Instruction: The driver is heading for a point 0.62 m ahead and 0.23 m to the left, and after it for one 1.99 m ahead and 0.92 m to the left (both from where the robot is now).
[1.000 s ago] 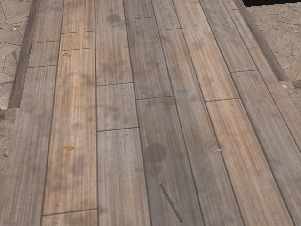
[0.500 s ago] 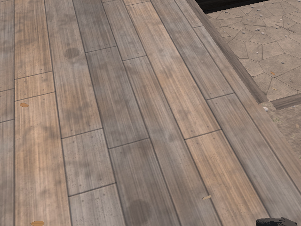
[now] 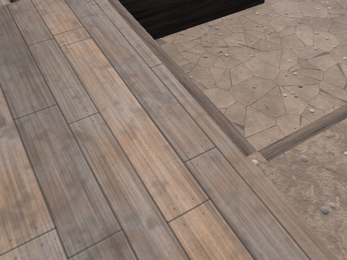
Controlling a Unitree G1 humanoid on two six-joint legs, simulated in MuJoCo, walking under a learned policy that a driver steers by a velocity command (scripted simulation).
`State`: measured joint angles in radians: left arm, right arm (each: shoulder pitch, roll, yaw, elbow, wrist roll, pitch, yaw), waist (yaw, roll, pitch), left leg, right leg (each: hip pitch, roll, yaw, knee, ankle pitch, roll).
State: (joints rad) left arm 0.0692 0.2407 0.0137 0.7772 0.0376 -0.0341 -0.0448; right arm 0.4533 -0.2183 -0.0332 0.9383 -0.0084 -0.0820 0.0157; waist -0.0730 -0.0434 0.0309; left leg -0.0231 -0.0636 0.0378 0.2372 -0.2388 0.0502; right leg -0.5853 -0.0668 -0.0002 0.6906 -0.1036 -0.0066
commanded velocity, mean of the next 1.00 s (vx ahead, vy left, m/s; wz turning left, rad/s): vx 0.50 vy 0.00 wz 0.49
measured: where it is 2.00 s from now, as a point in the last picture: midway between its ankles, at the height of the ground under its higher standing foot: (63, 170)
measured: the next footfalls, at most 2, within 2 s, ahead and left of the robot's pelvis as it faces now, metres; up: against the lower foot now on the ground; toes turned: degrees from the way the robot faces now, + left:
right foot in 0.12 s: +0.22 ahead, -0.11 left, +0.00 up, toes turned +2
left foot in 0.64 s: +0.43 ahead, +0.15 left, +0.00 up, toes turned +26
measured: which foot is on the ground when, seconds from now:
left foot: down 0.00-0.12, up 0.14-0.62, down 0.64-1.00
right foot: up 0.00-0.10, down 0.12-0.66, up 0.68-1.00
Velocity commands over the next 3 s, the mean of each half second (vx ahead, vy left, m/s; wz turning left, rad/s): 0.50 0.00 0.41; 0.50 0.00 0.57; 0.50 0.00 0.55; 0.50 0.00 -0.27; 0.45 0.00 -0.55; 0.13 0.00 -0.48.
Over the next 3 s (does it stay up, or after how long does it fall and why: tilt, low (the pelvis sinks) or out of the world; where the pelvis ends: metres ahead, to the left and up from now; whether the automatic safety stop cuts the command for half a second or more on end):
stays up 1.19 0.63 0.00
